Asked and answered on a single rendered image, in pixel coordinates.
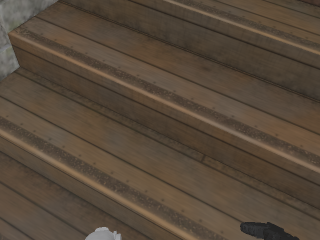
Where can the left robot shin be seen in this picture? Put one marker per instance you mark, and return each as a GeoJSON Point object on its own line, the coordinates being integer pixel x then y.
{"type": "Point", "coordinates": [101, 229]}

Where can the robot right hand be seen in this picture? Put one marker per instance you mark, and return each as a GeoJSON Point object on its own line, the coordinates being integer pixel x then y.
{"type": "Point", "coordinates": [266, 231]}

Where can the robot left thigh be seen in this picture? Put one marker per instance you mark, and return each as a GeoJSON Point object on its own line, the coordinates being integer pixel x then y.
{"type": "Point", "coordinates": [104, 235]}

